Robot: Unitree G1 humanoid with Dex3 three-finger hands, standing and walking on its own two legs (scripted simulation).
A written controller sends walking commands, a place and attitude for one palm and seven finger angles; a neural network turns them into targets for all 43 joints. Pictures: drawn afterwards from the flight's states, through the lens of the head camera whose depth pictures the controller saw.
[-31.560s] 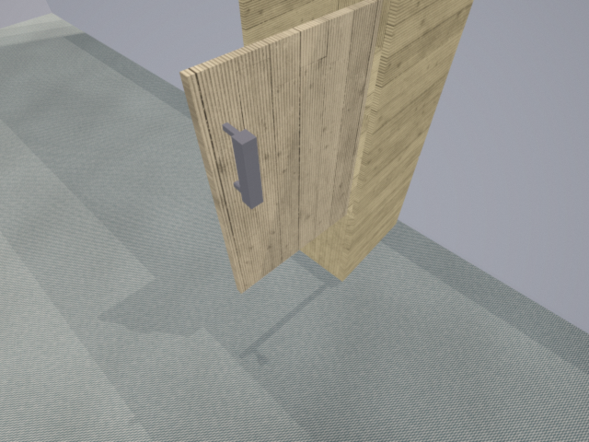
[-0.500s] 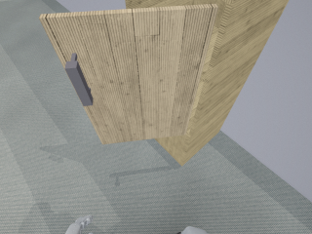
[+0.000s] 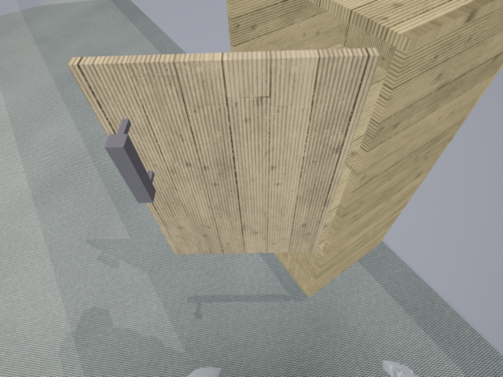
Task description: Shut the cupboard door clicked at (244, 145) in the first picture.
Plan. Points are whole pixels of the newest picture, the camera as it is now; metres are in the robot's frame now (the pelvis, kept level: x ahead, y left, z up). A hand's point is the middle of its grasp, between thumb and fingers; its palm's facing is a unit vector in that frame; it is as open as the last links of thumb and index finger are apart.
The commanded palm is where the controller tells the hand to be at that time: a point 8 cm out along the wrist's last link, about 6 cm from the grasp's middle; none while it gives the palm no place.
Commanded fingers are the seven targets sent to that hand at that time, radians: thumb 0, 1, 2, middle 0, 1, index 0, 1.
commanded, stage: come to a stop and stand still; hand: left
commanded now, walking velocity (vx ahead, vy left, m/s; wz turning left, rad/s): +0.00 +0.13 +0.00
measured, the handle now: (136, 162) +0.41 +0.24 +0.09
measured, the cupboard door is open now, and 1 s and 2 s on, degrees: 56 56 56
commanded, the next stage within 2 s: look again from close up in 0.80 s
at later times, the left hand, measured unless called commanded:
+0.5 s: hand out of the picture +0.03 +0.27 -0.16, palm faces -0.01 -0.96 -0.27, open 7.4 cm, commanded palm none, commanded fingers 0.00 0.90 0.90 -0.20 -0.30 -0.20 -0.30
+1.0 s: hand out of the picture -0.06 +0.26 -0.17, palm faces -0.05 -0.98 -0.19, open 7.4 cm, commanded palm none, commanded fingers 0.00 0.90 0.90 -0.20 -0.30 -0.20 -0.30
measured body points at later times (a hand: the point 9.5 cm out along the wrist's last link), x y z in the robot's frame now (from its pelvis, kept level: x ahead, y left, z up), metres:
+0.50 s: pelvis -0.03 +0.07 +0.00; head -0.03 +0.07 +0.45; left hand +0.03 +0.32 -0.14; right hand +0.04 -0.16 -0.14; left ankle -0.03 +0.14 -0.73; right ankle -0.04 -0.10 -0.73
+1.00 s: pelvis -0.05 +0.08 +0.01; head -0.03 +0.09 +0.46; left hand -0.06 +0.31 -0.15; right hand -0.05 -0.15 -0.15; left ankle -0.03 +0.14 -0.73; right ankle -0.03 -0.10 -0.73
